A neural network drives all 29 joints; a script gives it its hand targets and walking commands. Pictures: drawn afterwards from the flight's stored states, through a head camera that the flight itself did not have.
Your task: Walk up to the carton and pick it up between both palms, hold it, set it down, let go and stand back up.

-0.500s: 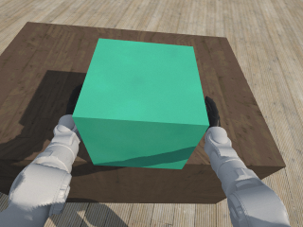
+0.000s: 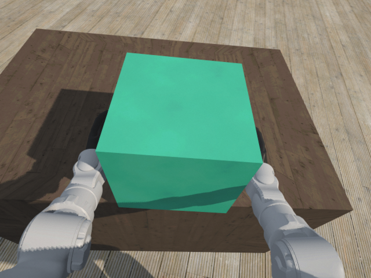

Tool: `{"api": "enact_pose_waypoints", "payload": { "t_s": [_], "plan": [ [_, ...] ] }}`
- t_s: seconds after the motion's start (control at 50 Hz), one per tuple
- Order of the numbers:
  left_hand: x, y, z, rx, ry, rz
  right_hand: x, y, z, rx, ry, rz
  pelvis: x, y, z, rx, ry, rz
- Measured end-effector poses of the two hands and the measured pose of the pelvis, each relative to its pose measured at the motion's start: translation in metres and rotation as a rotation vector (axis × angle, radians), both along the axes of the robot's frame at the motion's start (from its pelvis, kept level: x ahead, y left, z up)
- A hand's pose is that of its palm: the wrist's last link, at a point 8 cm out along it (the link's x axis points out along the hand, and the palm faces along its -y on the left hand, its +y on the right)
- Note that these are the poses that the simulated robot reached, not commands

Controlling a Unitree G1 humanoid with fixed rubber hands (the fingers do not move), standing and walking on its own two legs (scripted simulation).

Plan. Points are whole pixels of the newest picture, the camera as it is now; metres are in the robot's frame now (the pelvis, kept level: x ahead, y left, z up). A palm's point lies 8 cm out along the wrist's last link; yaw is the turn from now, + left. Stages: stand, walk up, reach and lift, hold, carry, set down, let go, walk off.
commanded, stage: reach and lift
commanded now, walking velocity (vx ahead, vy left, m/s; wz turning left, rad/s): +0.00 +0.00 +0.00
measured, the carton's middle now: (178, 136) +0.46 +0.03 +0.02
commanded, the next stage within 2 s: none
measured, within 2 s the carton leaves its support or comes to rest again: leaves its support in 1.26 s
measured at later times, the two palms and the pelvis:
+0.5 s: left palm (96, 148) +0.40 +0.21 +0.03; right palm (256, 164) +0.38 -0.15 +0.03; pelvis +0.02 +0.00 +0.02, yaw +0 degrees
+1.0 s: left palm (96, 148) +0.40 +0.21 +0.03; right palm (256, 165) +0.38 -0.15 +0.03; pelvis +0.02 -0.01 +0.02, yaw +1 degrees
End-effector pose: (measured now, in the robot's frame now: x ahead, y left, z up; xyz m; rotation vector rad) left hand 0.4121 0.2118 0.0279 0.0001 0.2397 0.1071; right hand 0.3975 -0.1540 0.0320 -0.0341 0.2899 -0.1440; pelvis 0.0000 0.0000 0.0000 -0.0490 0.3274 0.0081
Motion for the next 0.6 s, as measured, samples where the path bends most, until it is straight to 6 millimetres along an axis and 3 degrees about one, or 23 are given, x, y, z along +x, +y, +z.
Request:
{"api": "enact_pose_waypoints", "payload": {
  "t_s": [0.26, 0.6],
  "plan": [
    [-0.006, -0.001, 0.003, 0.033, -0.017, -0.031, -0.014, 0.000, 0.000, -0.004, -0.035, -0.006, 0.012, 0.003, 0.013, 0.002, -0.047, 0.007],
    [-0.009, -0.001, 0.002, 0.057, -0.001, -0.026, -0.013, 0.000, -0.004, -0.005, -0.049, 0.002, 0.020, -0.006, 0.021, 0.018, -0.055, 0.006]
  ]
}}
